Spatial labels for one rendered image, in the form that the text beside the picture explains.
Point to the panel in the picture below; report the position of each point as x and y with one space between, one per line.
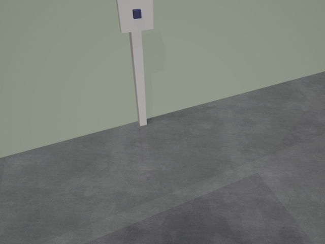
135 27

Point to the button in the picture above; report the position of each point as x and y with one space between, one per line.
137 13

